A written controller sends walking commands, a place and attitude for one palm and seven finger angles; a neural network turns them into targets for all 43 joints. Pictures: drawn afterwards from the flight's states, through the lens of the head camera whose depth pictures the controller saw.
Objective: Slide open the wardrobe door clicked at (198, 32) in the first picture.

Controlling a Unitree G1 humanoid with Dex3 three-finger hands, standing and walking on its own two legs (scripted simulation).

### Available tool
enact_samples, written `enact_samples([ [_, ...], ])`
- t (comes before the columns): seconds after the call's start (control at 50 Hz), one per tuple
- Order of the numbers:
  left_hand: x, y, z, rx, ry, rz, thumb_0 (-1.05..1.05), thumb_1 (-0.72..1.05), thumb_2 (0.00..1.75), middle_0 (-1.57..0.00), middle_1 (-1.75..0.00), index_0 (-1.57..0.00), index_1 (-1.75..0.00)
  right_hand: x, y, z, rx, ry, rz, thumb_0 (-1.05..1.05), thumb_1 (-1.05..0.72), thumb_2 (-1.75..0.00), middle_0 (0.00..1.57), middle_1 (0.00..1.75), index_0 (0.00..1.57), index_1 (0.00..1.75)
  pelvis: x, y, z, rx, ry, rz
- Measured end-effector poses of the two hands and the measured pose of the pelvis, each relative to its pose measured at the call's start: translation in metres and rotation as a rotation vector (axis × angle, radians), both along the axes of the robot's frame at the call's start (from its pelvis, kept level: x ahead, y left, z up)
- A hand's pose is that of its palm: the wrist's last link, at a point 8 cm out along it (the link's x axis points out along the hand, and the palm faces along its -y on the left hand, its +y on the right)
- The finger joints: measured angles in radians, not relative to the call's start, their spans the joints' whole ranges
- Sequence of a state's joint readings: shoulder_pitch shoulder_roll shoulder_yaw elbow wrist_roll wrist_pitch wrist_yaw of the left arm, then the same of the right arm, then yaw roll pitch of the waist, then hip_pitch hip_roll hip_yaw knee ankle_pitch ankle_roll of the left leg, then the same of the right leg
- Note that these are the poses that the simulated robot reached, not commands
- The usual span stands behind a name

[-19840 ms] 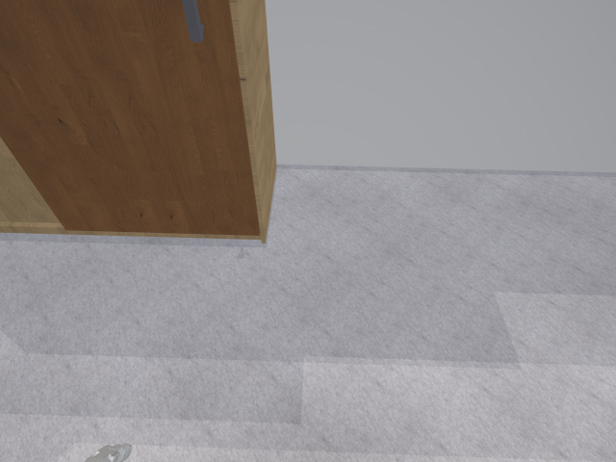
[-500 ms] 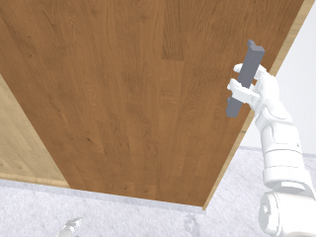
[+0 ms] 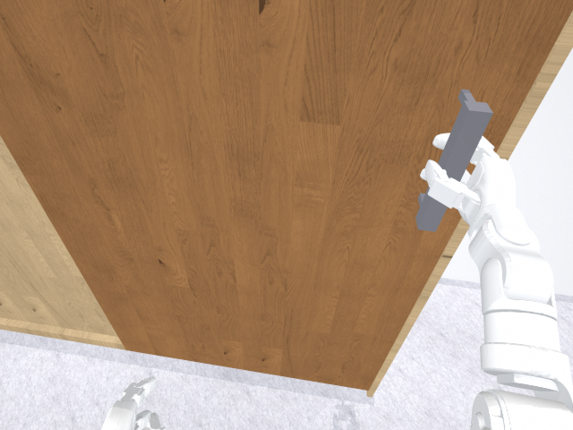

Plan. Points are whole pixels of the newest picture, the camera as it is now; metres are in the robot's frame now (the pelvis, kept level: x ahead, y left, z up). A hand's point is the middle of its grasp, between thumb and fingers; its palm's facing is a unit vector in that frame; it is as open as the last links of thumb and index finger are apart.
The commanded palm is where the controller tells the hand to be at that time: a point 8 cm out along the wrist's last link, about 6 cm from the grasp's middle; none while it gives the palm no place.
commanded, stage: grip the handle and tug to test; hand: right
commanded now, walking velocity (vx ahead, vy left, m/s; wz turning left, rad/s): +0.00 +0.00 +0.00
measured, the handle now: (444, 163) +0.45 -0.18 +0.20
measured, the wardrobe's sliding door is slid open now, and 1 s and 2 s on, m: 0.00 0.04 0.12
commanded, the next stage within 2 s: tug the door sideways, standing still in 0.02 s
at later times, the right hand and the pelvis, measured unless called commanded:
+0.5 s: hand (435, 182) +0.39 -0.15 +0.21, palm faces +0.13 +0.99 -0.01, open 6.2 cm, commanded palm +0.37 -0.16 +0.20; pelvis +0.01 +0.00 +0.00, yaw -4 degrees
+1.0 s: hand (407, 180) +0.39 -0.11 +0.21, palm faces +0.12 +0.99 -0.04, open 6.3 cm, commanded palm +0.37 -0.15 +0.21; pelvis -0.02 -0.01 -0.01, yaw -5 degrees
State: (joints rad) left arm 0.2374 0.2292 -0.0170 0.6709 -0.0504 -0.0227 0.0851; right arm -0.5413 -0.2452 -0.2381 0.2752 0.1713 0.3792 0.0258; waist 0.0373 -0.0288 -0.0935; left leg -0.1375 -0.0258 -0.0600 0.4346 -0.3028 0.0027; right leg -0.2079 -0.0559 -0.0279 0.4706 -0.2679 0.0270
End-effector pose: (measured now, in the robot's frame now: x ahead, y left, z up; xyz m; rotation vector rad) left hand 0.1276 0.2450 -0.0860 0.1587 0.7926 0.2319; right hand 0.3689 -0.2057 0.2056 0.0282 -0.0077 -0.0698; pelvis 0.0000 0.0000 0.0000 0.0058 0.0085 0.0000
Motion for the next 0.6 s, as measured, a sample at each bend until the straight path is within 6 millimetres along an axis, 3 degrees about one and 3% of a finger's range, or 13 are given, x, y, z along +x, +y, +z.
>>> enact_samples([
  [0.2,0.047,-0.006,0.010,0.005,-0.041,-0.048,0.01,0.90,0.90,-0.21,-0.30,-0.20,-0.30,-0.001,0.000,0.000,-0.002,0.001,0.001,-0.01,-0.69,-0.74,0.27,1.40,0.30,1.37,0.021,-0.001,0.000,-0.001,0.005,-0.007],
  [0.34,0.072,-0.018,0.006,0.021,-0.021,-0.130,0.01,0.90,0.90,-0.21,-0.30,-0.20,-0.30,-0.001,0.002,0.002,-0.008,0.018,-0.033,0.00,-0.66,-0.80,0.29,1.40,0.33,1.37,0.022,-0.001,-0.001,0.003,0.007,-0.051],
  [0.46,0.076,-0.033,0.003,-0.004,-0.026,-0.171,0.01,0.90,0.90,-0.21,-0.30,-0.20,-0.30,-0.002,0.004,0.002,-0.025,0.023,-0.058,-0.01,-0.66,-0.82,0.30,1.40,0.31,1.38,0.017,-0.002,-0.002,0.001,0.005,-0.070],
  [0.6,0.060,-0.045,-0.005,-0.033,-0.008,-0.192,0.01,0.90,0.90,-0.21,-0.30,-0.20,-0.30,-0.003,0.008,0.002,-0.045,0.023,-0.071,-0.02,-0.68,-0.82,0.29,1.40,0.27,1.39,0.007,-0.004,-0.004,0.001,-0.002,-0.077],
])
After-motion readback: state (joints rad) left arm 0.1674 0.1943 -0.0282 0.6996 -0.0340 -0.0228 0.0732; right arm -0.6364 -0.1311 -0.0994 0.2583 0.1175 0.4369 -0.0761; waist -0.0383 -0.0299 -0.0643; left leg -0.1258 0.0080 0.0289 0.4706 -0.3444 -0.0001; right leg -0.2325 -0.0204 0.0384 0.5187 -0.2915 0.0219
